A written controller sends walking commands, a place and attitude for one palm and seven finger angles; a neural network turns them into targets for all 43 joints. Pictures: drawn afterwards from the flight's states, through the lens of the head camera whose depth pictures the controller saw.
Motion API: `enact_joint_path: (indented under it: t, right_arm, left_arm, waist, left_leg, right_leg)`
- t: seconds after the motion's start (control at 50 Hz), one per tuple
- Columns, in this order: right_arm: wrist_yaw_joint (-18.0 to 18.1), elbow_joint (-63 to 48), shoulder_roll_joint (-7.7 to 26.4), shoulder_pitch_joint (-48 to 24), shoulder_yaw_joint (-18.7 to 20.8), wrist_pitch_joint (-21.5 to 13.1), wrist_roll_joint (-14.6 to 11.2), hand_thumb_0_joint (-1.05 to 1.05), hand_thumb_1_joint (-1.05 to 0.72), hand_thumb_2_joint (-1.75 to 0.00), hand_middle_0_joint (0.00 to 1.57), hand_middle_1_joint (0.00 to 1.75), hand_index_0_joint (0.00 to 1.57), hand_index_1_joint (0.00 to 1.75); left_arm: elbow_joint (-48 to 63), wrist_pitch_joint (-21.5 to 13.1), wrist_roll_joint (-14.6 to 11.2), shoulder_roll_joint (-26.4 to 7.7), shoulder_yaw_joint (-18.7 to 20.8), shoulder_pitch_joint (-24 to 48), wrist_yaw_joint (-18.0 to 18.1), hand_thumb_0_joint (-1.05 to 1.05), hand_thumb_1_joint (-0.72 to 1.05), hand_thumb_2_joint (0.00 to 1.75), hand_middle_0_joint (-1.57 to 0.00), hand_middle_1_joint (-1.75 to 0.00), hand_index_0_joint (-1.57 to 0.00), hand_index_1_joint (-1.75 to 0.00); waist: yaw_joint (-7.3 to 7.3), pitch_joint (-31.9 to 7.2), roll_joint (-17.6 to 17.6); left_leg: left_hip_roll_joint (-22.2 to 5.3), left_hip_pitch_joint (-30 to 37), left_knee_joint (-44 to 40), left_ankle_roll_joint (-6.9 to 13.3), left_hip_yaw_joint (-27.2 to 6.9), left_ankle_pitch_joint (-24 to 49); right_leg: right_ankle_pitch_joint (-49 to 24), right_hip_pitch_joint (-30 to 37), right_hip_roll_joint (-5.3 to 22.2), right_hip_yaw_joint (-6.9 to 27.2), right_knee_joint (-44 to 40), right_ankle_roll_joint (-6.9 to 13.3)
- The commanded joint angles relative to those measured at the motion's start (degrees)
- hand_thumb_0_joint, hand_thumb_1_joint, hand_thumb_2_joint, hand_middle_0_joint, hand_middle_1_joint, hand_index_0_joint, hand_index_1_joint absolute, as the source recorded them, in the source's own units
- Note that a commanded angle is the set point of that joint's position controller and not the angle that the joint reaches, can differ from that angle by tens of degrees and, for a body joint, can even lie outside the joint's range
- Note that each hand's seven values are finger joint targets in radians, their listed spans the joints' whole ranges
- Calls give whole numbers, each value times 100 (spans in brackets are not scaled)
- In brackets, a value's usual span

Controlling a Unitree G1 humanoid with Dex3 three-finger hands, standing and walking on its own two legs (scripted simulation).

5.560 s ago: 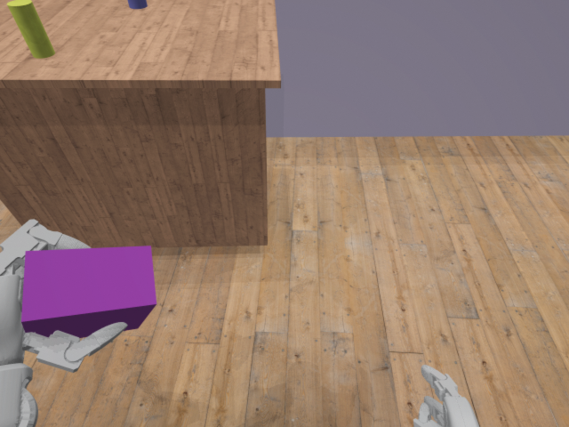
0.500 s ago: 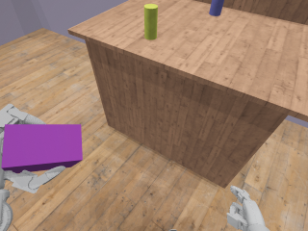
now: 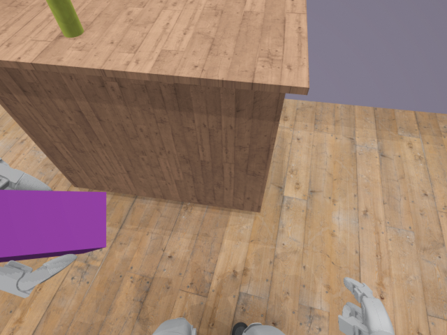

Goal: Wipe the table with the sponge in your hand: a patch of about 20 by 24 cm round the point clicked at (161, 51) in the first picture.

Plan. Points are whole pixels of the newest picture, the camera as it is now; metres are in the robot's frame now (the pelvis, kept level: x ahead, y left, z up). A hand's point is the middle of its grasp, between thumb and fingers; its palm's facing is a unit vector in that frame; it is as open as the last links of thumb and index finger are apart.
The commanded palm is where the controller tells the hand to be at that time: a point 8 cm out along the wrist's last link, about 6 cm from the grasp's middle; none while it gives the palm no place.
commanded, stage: turn to face it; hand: left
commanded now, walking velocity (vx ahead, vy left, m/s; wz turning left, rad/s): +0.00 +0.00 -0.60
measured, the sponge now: (61, 227) +0.22 +0.21 +0.16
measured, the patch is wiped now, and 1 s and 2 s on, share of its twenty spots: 0.00 0.00 0.00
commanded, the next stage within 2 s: take the last steps up to it in 0.92 s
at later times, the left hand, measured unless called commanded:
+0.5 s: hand (151, 247) +0.20 +0.09 +0.17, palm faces +0.10 -0.87 -0.49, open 10.6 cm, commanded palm +0.15 +0.16 +0.18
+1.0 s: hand (168, 317) +0.13 +0.06 +0.17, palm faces +0.02 -0.89 -0.46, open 10.6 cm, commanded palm +0.11 +0.11 +0.18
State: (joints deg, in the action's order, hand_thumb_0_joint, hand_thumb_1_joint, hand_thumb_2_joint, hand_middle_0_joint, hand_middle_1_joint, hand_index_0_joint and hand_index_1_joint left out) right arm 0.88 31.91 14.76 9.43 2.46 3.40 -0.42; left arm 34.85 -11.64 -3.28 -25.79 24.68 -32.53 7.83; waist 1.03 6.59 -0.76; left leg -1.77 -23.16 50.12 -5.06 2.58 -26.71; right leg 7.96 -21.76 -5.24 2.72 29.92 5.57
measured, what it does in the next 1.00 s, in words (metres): walks backwards, turning right: left foot, then right foot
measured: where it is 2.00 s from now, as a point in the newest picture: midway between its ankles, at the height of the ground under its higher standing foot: outside the picture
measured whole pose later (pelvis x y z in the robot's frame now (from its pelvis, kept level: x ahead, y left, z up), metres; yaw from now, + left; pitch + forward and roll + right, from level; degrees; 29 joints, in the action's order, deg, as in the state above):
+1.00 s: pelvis -0.16 -0.07 +0.00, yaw -27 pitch -1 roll +0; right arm 1.7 32.2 11.1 13.4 0.6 -3.6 -0.7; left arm 27.3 -10.8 -0.6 -20.3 20.6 -27.9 7.8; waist -2.1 1.4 2.0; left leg -6.8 -14.1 32.4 -3.7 4.8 -17.0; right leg 23.7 -22.3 -1.5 -3.2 45.1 -2.3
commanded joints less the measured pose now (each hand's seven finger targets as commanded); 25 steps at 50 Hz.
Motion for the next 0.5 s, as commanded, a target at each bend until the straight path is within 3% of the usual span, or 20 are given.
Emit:
enact_joint_path:
  t: [0.0, 0.06, 0.08, 0.1, 0.12, 0.14, 0.16, 0.18, 0.22, 0.26, 0.32, 0.34, 0.36, 0.38, 0.4, 0.42, 0.44, 0.48]
  right_arm:
    - [-3, -970, 352, -372, -9, -229, -50, 0, -90, -90, 20, 30, 20, 30]
    - [-5, -982, 398, -235, -11, -222, -50, 0, -90, -90, 20, 30, 20, 30]
    - [20, -1002, 472, -183, 12, -241, -21, 0, -90, -90, 20, 30, 20, 30]
    - [60, -1053, 567, -241, 50, -288, 27, 0, -90, -90, 20, 30, 20, 30]
    - [110, -1053, 543, -362, 36, -345, 23, 0, -90, -90, 20, 30, 20, 30]
    - [138, -1102, 358, -381, 9, -434, 5, 0, -90, -90, 20, 30, 20, 30]
    - [124, -1099, 362, -333, 90, -496, -14, 0, -90, -90, 20, 30, 20, 30]
    - [82, -1057, 379, -269, 89, -545, -19, 0, -90, -90, 20, 30, 20, 30]
    - [41, -1017, 428, -215, 70, -682, -83, 0, -90, -90, 20, 30, 20, 30]
    - [7, -958, 492, 9, 56, -817, -71, 0, -90, -90, 20, 30, 20, 30]
    - [-29, -923, 557, 100, 95, -953, -67, 0, -90, -90, 20, 30, 20, 30]
    - [-57, -943, 498, 60, 63, -970, -89, 0, -90, -90, 20, 30, 20, 30]
    - [-55, -956, 336, 44, 20, -953, -89, 0, -90, -90, 20, 30, 20, 30]
    - [-33, -1103, 219, -187, -7, -907, -90, 0, -90, -90, 20, 30, 20, 30]
    - [-4, -1090, 283, -408, 50, -828, -91, 0, -90, -90, 20, 30, 20, 30]
    - [-22, -1038, 151, -466, -59, -715, -37, 0, -90, -90, 20, 30, 20, 30]
    - [-42, -957, 31, -431, -164, -591, -7, 0, -90, -90, 20, 30, 20, 30]
    - [-29, -887, 34, -523, -158, -473, 7, 0, -90, -90, 20, 30, 20, 30]
  left_arm:
    - [728, -223, -51, -655, 624, 180, 187, 0, 10, 130, -120, -160, -120, -160]
    - [914, -218, -4, -604, 350, 538, 143, 0, 10, 130, -120, -160, -120, -160]
    - [980, -253, 15, -637, 321, 715, 120, 0, 10, 130, -120, -160, -120, -160]
    - [1029, -312, 28, -633, 328, 888, 84, 0, 10, 130, -120, -160, -120, -160]
    - [1177, -366, 62, -812, 484, 1012, 102, 0, 10, 130, -120, -160, -120, -160]
    - [1271, -355, 179, -802, 434, 1179, 114, 0, 10, 130, -120, -160, -120, -160]
    - [1033, -369, 211, -689, 368, 1112, 60, 0, 10, 130, -120, -160, -120, -160]
    - [865, -352, 194, -557, 272, 1051, 39, 0, 10, 130, -120, -160, -120, -160]
    - [944, -324, 160, -435, 113, 1293, 54, 0, 10, 130, -120, -160, -120, -160]
    - [723, -313, 144, -310, -40, 1309, 75, 0, 10, 130, -120, -160, -120, -160]
    - [608, -253, 214, -406, -16, 1553, 84, 0, 10, 130, -120, -160, -120, -160]
    - [661, -274, 210, -448, 26, 1673, 89, 0, 10, 130, -120, -160, -120, -160]
    - [588, -319, 231, -757, 283, 1634, 141, 0, 10, 130, -120, -160, -120, -160]
    - [424, -279, 124, -923, 554, 1342, 178, 0, 10, 130, -120, -160, -120, -160]
    - [646, -243, 21, -983, 635, 1116, 181, 0, 10, 130, -120, -160, -120, -160]
    - [735, -263, 9, -1085, 868, 626, 192, 0, 10, 130, -120, -160, -120, -160]
    - [977, -325, -53, -920, 794, 395, 195, 0, 10, 130, -120, -160, -120, -160]
    - [1068, -398, -58, -852, 878, 167, 222, 0, 10, 130, -120, -160, -120, -160]
  waist:
    - [-288, -1492, -591]
    - [-201, -1474, -363]
    - [-166, -1305, -69]
    - [-180, -991, 540]
    - [-271, -1009, 1692]
    - [-274, -933, 1811]
    - [-251, -701, 1512]
    - [-269, -473, 1427]
    - [-295, -493, 1440]
    - [-176, -578, 1519]
    - [-173, -853, 1284]
    - [-175, -959, 882]
    - [-165, -1070, -262]
    - [-359, -1325, -1732]
    - [-375, -1366, -1585]
    - [-332, -1480, -779]
    - [-274, -1677, -383]
    - [-206, -1796, -314]
  left_leg:
    - [-8, 408, -945, 156, -134, -60]
    - [-82, 1468, -2306, 323, -32, 334]
    - [-353, 1799, -2741, 491, -198, 214]
    - [-1050, 1926, -3154, 838, -851, -55]
    - [-1999, 1715, -3628, 1210, -1530, 20]
    - [-2537, 835, -3862, 1517, -1751, 92]
    - [-2516, 249, -3861, 1548, -1303, 112]
    - [-2320, 237, -3601, 1464, -769, 641]
    - [-2051, 701, -3144, 1090, 143, 1606]
    - [-1972, 863, -2765, 885, 215, 2379]
    - [-1686, 945, -1769, 540, 534, 2472]
    - [-1510, 733, -1149, 402, 584, 2139]
    - [-947, 168, -148, 150, 812, 1115]
    - [-259, -763, 1085, 8, 444, -921]
    - [-356, -732, 1732, 57, -289, -683]
    - [-408, -1040, 2048, 26, -482, -431]
    - [-407, -1079, 2065, -1, -501, -152]
    - [-330, -912, 1644, -37, -364, 57]
  right_leg:
    - [271, 792, 1687, 2229, -1284, 378]
    - [969, 125, 1365, 2188, -1223, -10]
    - [1338, -346, 1080, 2067, -978, -200]
    - [1679, -1048, 607, 1680, -406, -444]
    - [1848, -1229, 164, 797, 1196, -630]
    - [1921, -886, 203, 204, 2970, -750]
    - [1728, -700, 396, 197, 3789, -808]
    - [1779, -822, 578, 61, 3722, -835]
    - [1831, -710, 721, -387, 2621, -896]
    - [1928, -133, 606, -705, 1537, -924]
    - [874, 855, 377, -1039, 91, -872]
    - [243, 1212, 661, -703, -352, -710]
    - [-1516, 1578, 1406, 480, -551, -278]
    - [-2277, 1672, 2271, 2202, -894, 244]
    - [-1750, 1379, 2411, 2524, -1140, 252]
    - [-1556, 1674, 2395, 2523, -863, 488]
    - [-1689, 1966, 2213, 1995, -672, 508]
    - [-2039, 1998, 1951, 1465, -639, 387]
